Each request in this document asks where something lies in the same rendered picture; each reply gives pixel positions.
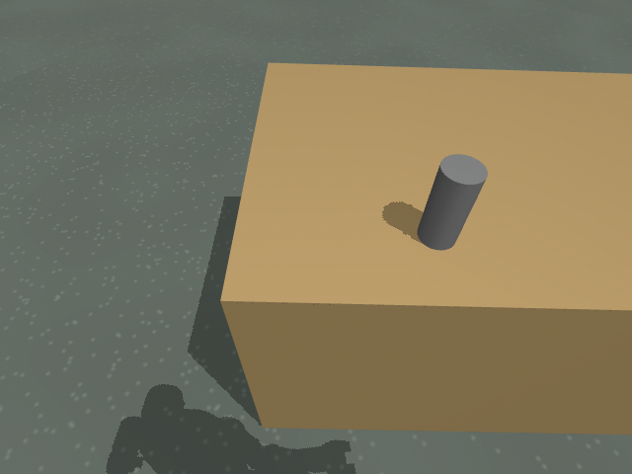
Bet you can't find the can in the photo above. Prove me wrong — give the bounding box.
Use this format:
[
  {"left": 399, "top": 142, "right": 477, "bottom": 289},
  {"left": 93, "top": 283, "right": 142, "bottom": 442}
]
[{"left": 417, "top": 154, "right": 488, "bottom": 250}]

